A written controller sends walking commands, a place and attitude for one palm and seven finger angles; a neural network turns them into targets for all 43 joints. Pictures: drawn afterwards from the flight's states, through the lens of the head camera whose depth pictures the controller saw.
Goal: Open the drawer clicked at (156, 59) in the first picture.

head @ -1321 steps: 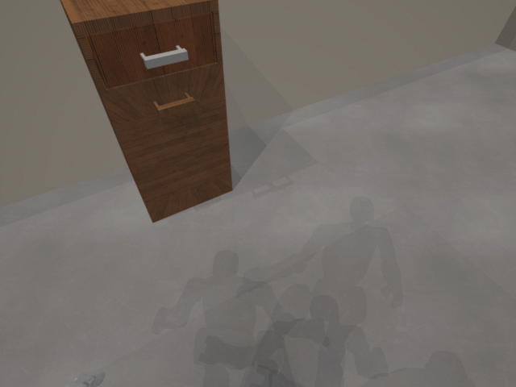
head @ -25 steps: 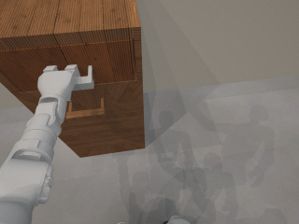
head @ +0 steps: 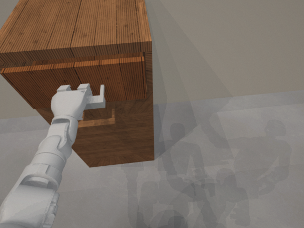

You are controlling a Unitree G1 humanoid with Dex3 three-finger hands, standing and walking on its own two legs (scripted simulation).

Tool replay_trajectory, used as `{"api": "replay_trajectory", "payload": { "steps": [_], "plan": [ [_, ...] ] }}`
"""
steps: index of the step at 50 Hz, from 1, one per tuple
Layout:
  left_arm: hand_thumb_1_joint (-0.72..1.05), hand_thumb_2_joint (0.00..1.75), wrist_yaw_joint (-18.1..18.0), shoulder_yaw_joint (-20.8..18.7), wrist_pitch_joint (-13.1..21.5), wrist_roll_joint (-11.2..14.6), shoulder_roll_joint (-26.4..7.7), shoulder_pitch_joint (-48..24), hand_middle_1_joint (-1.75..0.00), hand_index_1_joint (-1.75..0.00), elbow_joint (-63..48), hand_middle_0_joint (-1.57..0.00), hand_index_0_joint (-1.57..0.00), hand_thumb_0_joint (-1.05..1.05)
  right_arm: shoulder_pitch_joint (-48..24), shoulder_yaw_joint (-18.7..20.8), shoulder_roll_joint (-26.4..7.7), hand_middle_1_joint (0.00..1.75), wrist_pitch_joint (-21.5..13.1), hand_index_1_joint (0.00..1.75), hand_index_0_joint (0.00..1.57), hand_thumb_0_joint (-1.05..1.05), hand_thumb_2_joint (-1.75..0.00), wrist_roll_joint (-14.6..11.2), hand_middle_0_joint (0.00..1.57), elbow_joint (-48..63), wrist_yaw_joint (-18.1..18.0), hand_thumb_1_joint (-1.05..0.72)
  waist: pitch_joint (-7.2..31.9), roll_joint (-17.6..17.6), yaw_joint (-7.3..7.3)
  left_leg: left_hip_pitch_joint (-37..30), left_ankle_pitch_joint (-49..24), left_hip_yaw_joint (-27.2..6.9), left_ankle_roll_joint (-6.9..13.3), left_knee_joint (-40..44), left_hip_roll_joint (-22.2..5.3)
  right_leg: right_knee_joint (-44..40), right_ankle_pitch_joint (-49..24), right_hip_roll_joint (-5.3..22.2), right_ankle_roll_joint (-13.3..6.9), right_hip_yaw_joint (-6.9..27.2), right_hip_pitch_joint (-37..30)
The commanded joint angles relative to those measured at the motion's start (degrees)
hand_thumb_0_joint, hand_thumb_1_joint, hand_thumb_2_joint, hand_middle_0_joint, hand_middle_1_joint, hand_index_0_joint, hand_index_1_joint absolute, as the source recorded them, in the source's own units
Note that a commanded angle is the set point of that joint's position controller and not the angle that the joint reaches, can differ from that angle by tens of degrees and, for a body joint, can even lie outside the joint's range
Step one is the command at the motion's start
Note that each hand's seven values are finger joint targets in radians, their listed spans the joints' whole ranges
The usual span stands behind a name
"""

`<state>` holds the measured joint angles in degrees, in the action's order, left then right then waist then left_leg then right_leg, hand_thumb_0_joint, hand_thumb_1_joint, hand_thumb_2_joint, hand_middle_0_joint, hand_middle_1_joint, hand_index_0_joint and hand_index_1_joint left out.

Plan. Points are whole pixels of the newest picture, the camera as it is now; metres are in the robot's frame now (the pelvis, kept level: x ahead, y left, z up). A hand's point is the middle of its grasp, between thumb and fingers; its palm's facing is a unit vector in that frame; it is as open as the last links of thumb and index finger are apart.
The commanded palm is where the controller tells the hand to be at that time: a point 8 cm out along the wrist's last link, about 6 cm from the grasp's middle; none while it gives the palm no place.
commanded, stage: pull the drawer open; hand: left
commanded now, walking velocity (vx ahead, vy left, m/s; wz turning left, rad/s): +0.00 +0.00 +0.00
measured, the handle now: (82, 96) +0.48 +0.21 +0.04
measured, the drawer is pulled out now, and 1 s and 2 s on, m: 0.03 0.16 0.28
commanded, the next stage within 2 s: none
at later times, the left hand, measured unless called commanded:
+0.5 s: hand (74, 133) +0.37 +0.21 +0.02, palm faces -0.02 -0.02 -1.00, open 5.8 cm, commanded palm +0.34 +0.23 +0.08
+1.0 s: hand (72, 152) +0.31 +0.21 +0.02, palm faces +0.00 -0.04 -1.00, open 5.9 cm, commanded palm +0.28 +0.22 +0.08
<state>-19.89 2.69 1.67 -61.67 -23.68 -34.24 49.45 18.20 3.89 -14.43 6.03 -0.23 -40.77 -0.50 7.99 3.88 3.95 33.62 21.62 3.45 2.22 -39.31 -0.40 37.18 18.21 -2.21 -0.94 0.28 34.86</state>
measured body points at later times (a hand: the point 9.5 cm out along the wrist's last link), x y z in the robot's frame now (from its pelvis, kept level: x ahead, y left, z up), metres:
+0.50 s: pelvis -0.01 -0.02 +0.01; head +0.04 -0.04 +0.45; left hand +0.36 +0.21 +0.08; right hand +0.11 -0.28 -0.13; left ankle -0.04 +0.09 -0.72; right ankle -0.01 -0.11 -0.72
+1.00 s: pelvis -0.01 -0.01 +0.01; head +0.02 -0.04 +0.46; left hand +0.31 +0.21 +0.08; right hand +0.14 -0.27 -0.11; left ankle -0.04 +0.09 -0.72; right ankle -0.01 -0.11 -0.72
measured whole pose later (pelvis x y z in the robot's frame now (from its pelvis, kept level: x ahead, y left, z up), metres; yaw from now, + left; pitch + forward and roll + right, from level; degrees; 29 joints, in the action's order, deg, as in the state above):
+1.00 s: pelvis -0.01 -0.01 +0.01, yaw +0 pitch +8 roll +0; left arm -19.6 7.0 -1.2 -60.2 -20.4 -9.0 24.9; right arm 9.7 3.0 -14.2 3.5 -1.3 -39.1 -2.4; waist 5.3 3.8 -0.8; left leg 23.0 19.1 3.4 1.2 -34.3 0.1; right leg 35.1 17.3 -1.9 -2.0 0.4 25.5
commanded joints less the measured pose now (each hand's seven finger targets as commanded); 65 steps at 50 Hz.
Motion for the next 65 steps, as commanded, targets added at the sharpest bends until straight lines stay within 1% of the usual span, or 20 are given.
{"api": "replay_trajectory", "payload": {
  "steps": [1, 3, 8, 10, 11, 13, 19, 21, 26, 28, 39, 42, 45, 47, 49, 52, 56, 59, 62, 65],
  "plan": [
    [0.9, 0.9, -3.2, -5.1, -1.9, 0.9, -13.4, -18.2, -1.35, -1.35, -13.4, -0.4, -0.4, 0.0, 2.0, 2.8, -8.4, 0.3, -1.2, 0.3, 0.2, 0.0, -0.9, -0.2, 0.2, 4.9, -0.8, -0.9, 22.5, -0.9, -1.95, -15.9, -36.4, -2.9, -0.7, 1.7, 0.1, -1.4, -25.2, -0.8, -1.0, -0.9, -12.4],
    [0.9, 0.9, -3.2, -3.7, -2.5, 1.2, -11.6, -17.2, -1.35, -1.35, -14.6, -0.4, -0.4, 0.0, 0.9, 2.6, -8.0, 0.3, -1.3, 0.3, 0.2, 0.0, -0.9, -0.3, 0.2, 5.5, -0.9, -0.9, 21.9, -0.8, -2.01, -15.7, -34.8, -2.7, -0.6, 2.3, 0.4, -1.8, -25.1, -0.7, -1.1, -0.9, -13.4],
    [0.9, 0.9, -2.6, -4.6, -2.7, 1.9, -12.8, -16.0, -1.35, -1.35, -13.9, -0.4, -0.4, 0.0, -1.5, 2.0, -7.7, 0.3, -1.3, 0.3, 0.2, 0.0, -0.9, -0.7, 0.2, 5.8, -1.8, -0.9, 18.5, -4.0, -1.95, -12.8, -27.4, -2.0, -0.1, 3.8, 1.4, -3.0, -24.5, -0.3, -1.0, -0.4, -16.1],
    [0.9, 0.9, -2.6, -4.1, -2.3, 1.9, -12.4, -15.6, -1.35, -1.35, -14.1, -0.4, -0.4, 0.0, -2.3, 1.8, -7.5, 0.3, -1.6, 0.3, 0.2, 0.0, -0.9, -0.8, 0.2, 6.1, -2.2, -0.9, 17.4, -3.2, -2.16, -12.6, -25.7, -1.7, 0.0, 4.3, 1.6, -3.3, -23.6, 0.0, -1.1, -0.2, -16.2],
    [0.9, 0.9, -2.7, -5.4, -2.1, 1.7, -13.9, -15.7, -1.35, -1.35, -14.3, -0.4, -0.4, 0.0, -2.6, 1.7, -7.6, 0.3, -1.6, 0.3, 0.2, 0.0, -0.9, -0.8, 0.2, 5.9, -2.4, -0.9, 17.9, -3.4, -2.67, -12.5, -25.5, -1.6, 0.0, 4.4, 1.8, -3.2, -23.7, 0.0, -1.1, 0.0, -16.8],
    [0.9, 0.9, -2.7, -3.5, -1.8, 1.6, -11.3, -14.2, -1.35, -1.35, -15.8, -0.4, -0.4, 0.0, -3.4, 1.7, -7.1, 0.3, -1.8, 0.3, 0.2, 0.0, -0.9, -0.8, 0.2, 6.5, -2.4, -0.9, 19.0, -2.3, -2.86, -13.9, -26.5, -1.7, -0.1, 4.3, 1.9, -3.2, -24.0, 0.0, -1.2, -0.2, -16.9],
    [0.9, 0.9, -2.9, -4.6, -1.3, 2.1, -11.5, -9.4, -1.35, -1.35, -20.6, -0.4, -0.4, 0.0, -5.2, 1.8, -7.1, 0.3, -2.3, 0.3, 0.2, 0.0, -0.9, -0.9, 0.2, 7.5, -2.3, -0.9, 19.9, -2.5, -3.85, -14.2, -27.9, -1.6, -0.2, 4.4, 2.1, -3.2, -26.4, 0.2, -1.2, 0.3, -19.2],
    [0.9, 0.9, -2.8, -3.6, -1.4, 2.4, -10.2, -8.2, -1.35, -1.35, -21.0, -0.4, -0.4, 0.0, -5.8, 1.7, -6.9, 0.3, -2.6, 0.3, 0.2, 0.0, -0.9, -1.0, 0.2, 7.6, -2.2, -0.9, 17.6, -3.0, -3.68, -13.7, -25.6, -1.5, -0.1, 4.7, 2.1, -3.5, -25.0, 0.2, -1.1, 0.2, -18.3],
    [0.9, 0.9, -3.2, -5.3, -1.8, 2.1, -11.9, -5.8, -1.35, -1.35, -22.3, -0.4, -0.4, 0.0, -7.2, 1.5, -6.8, 0.3, -2.9, 0.3, 0.2, 0.0, -0.9, -1.1, 0.2, 7.5, -2.8, -0.9, 16.4, -4.1, -4.2, -12.5, -22.9, -1.1, 0.0, 5.5, 2.5, -4.1, -24.3, 0.5, -1.0, 0.8, -19.7],
    [0.9, 0.9, -3.2, -4.1, -1.9, 2.0, -10.2, -4.5, -1.35, -1.35, -23.5, -0.4, -0.4, 0.0, -7.7, 1.5, -6.6, 0.3, -3.2, 0.3, 0.2, 0.0, -0.9, -1.2, 0.2, 7.7, -2.7, -0.9, 16.3, -3.3, -4.27, -13.3, -23.0, -1.2, -0.1, 5.6, 2.5, -4.1, -23.6, 0.4, -1.1, 0.6, -19.1],
    [0.9, 0.9, -2.6, -6.4, -2.9, 3.4, -10.9, 6.2, -1.35, -1.35, -30.8, -0.4, -0.4, 0.0, -10.8, 1.2, -6.6, 0.3, -4.1, 0.3, 0.2, 0.0, -0.9, -1.2, 0.2, 9.0, -2.8, -0.9, 16.0, -4.0, -6.45, -14.2, -23.7, -1.1, -0.5, 7.1, 2.4, -4.6, -24.5, 0.5, -1.3, 1.2, -22.2],
    [0.9, 0.9, -2.7, -4.6, -3.4, 3.2, -8.8, 8.0, -1.35, -1.35, -32.9, -0.4, -0.4, 0.0, -11.9, 1.1, -6.3, 0.3, -4.4, 0.3, 0.2, 0.0, -0.9, -1.3, 0.2, 9.3, -2.7, -0.9, 13.7, -2.8, -6.45, -15.1, -23.0, -1.2, -0.6, 7.4, 2.2, -4.8, -22.2, 0.3, -1.4, 0.8, -20.0],
    [0.9, 0.9, -2.9, -5.3, -3.9, 3.0, -9.2, 10.6, -1.35, -1.35, -34.9, -0.4, -0.4, 0.0, -12.6, 1.0, -6.2, 0.3, -4.7, 0.3, 0.2, 0.0, -0.9, -1.2, 0.2, 9.5, -2.7, -0.9, 14.4, -3.1, -6.97, -15.6, -23.7, -1.2, -0.6, 7.5, 2.2, -4.8, -22.6, 0.4, -1.4, 1.0, -20.8],
    [0.9, 0.9, -2.8, -3.5, -4.3, 3.1, -7.1, 12.3, -1.35, -1.35, -37.0, -0.4, -0.4, 0.0, -13.2, 0.9, -6.0, 0.3, -4.9, 0.3, 0.2, 0.0, -0.9, -1.2, 0.2, 9.9, -2.5, -0.9, 13.6, -2.6, -6.96, -16.1, -23.8, -1.2, -0.8, 7.5, 2.2, -4.8, -22.4, 0.4, -1.4, 0.8, -20.2],
    [0.9, 0.9, -2.7, -3.7, -4.6, 2.9, -7.3, 12.3, -1.35, -1.35, -37.5, -0.4, -0.4, 0.0, -13.6, 0.8, -6.2, 0.3, -5.0, 0.3, 0.2, 0.0, -0.9, -1.1, 0.2, 9.5, -2.5, -0.9, 13.3, -4.2, -6.62, -16.7, -24.2, -1.4, -0.9, 7.6, 1.9, -5.0, -21.7, 0.2, -1.4, 0.6, -19.9],
    [0.9, 0.9, -2.9, -4.3, -5.1, 2.8, -8.1, 13.6, -1.35, -1.35, -39.6, -0.4, -0.4, 0.0, -14.2, 0.6, -6.1, 0.3, -5.1, 0.3, 0.2, 0.0, -0.9, -1.0, 0.2, 9.8, -2.5, -0.9, 13.3, -3.2, -7.28, -17.0, -23.8, -1.5, -0.9, 7.7, 2.1, -4.8, -21.3, 0.3, -1.5, 0.6, -20.0],
    [0.9, 0.9, -2.4, -2.7, -5.6, 3.3, -5.9, 16.5, -1.35, -1.35, -41.2, -0.4, -0.4, 0.0, -15.4, 0.3, -5.7, 0.3, -5.3, 0.3, 0.2, 0.0, -0.9, -1.0, 0.2, 10.3, -2.4, -0.9, 11.7, -4.0, -7.46, -17.1, -22.4, -1.5, -1.0, 8.1, 2.1, -5.2, -20.1, 0.4, -1.4, 0.6, -19.9],
    [0.9, 0.9, -2.2, -3.6, -5.7, 3.0, -7.1, 16.8, -1.35, -1.35, -42.2, -0.4, -0.4, 0.0, -16.1, 0.1, -5.7, 0.3, -5.4, 0.3, 0.2, 0.0, -0.9, -0.9, 0.2, 10.2, -2.7, -0.9, 11.8, -4.0, -7.54, -17.5, -22.0, -1.6, -1.1, 8.3, 2.1, -5.5, -19.4, 0.3, -1.6, 0.8, -20.2],
    [0.9, 0.9, -2.0, -1.8, -5.7, 3.0, -5.0, 19.1, -1.35, -1.35, -44.0, -0.4, -0.4, 0.0, -16.7, -0.1, -5.2, 0.3, -5.5, 0.3, 0.2, 0.0, -0.9, -0.8, 0.2, 10.5, -2.4, -0.9, 11.0, -3.4, -7.9, -18.0, -22.6, -1.6, -1.1, 8.2, 2.1, -5.3, -19.7, 0.4, -1.6, 0.6, -19.6],
    [0.9, 0.9, -1.8, -2.2, -5.7, 3.2, -5.2, 21.7, -1.35, -1.35, -45.6, -0.4, -0.4, 0.0, -17.1, -0.3, -5.2, 0.3, -5.6, 0.3, 0.2, 0.0, -0.9, -0.7, 0.2, 10.8, -2.3, -0.9, 11.0, -3.5, -8.25, -18.1, -22.3, -1.8, -1.3, 8.5, 2.0, -5.3, -19.1, 0.3, -1.6, 0.6, -20.0]
  ]
}}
